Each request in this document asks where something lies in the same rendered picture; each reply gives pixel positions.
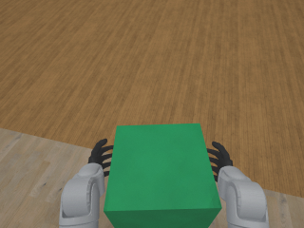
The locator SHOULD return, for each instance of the left robot hand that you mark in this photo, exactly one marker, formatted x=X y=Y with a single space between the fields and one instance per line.
x=98 y=157

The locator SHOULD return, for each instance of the carton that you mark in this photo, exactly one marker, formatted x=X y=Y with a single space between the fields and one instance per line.
x=160 y=176

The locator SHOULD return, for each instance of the right robot hand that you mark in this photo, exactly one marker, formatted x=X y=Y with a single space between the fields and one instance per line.
x=223 y=158

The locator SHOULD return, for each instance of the right robot forearm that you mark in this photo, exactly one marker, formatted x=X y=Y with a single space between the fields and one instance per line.
x=246 y=204

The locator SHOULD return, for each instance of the left robot forearm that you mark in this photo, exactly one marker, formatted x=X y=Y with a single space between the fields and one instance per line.
x=80 y=199

